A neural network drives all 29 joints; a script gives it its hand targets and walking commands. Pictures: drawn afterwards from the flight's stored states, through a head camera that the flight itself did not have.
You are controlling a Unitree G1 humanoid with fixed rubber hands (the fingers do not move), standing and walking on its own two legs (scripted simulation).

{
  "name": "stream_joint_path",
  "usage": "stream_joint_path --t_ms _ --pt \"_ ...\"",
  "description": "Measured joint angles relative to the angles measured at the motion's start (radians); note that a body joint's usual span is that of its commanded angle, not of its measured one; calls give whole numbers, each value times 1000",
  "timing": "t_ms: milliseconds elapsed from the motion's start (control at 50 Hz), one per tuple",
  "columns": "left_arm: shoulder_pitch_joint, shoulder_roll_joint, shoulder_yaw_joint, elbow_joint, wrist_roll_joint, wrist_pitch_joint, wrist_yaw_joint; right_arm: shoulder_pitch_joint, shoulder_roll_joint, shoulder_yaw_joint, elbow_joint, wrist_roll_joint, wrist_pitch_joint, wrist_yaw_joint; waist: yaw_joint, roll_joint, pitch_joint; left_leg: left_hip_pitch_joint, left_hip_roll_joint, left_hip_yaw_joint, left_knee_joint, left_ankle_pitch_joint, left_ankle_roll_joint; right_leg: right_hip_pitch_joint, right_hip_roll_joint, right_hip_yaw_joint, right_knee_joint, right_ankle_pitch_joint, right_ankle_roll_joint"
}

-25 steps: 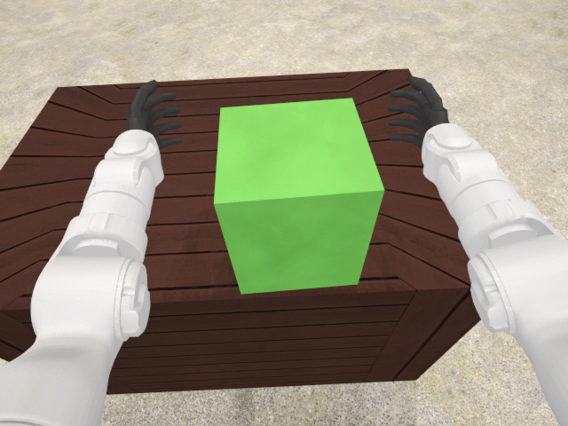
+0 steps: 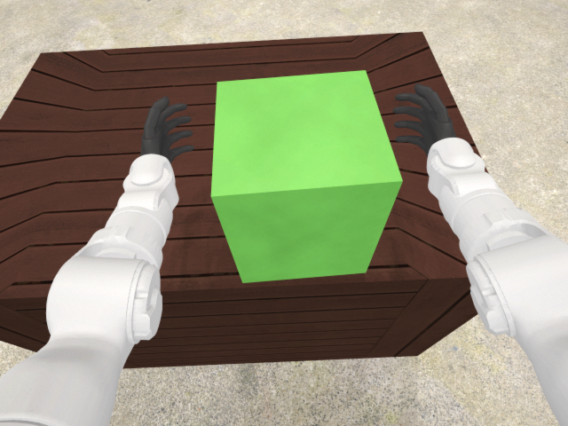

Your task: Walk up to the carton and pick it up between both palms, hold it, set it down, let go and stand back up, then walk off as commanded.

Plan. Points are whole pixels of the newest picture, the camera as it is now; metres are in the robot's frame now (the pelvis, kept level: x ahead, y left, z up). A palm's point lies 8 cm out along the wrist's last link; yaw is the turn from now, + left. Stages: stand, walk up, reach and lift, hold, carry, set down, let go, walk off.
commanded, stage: reach and lift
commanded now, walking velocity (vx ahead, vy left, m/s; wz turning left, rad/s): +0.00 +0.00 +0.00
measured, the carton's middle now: (298, 186) +0.45 +0.03 +0.03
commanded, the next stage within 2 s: none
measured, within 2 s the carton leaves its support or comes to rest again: neither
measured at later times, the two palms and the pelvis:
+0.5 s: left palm (184, 159) +0.45 +0.19 +0.10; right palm (407, 148) +0.47 -0.12 +0.10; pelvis +0.00 +0.00 +0.00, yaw +0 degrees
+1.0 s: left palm (186, 164) +0.44 +0.18 +0.10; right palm (406, 149) +0.47 -0.12 +0.10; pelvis -0.01 +0.00 +0.00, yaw +0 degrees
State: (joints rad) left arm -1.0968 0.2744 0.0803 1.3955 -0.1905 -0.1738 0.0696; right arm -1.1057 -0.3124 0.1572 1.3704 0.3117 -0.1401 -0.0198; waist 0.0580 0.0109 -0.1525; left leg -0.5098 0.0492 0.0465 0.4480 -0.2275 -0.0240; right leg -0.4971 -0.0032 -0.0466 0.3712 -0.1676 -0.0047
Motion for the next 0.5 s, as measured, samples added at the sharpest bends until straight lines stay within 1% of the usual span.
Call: stream_joint_path --t_ms 220,300,400,440,500 --pt "8 -28 0 0 0 -23 -1 0 22 1 0 0 -18 0 1 5 -7 -8 0 0 0 9 0 -7 0 0 0 -3 0" --pt "11 -43 0 0 0 -34 -5 0 53 -8 0 0 -19 -11 1 5 -14 -8 0 0 0 14 0 -7 0 0 0 -2 0" --pt "11 -68 0 0 3 -41 -5 0 110 -63 0 1 -19 -33 1 5 -17 -8 0 0 0 15 0 -7 0 0 0 1 0" --pt "11 -79 0 0 15 -41 -6 0 130 -96 1 1 -19 -47 1 5 -17 -8 0 -1 0 13 0 -7 0 -1 0 2 0" --pt "11 -87 0 0 37 -42 4 1 136 -150 0 -19 -16 -66 1 5 -17 -8 0 -2 0 7 0 -7 0 -2 0 4 2"
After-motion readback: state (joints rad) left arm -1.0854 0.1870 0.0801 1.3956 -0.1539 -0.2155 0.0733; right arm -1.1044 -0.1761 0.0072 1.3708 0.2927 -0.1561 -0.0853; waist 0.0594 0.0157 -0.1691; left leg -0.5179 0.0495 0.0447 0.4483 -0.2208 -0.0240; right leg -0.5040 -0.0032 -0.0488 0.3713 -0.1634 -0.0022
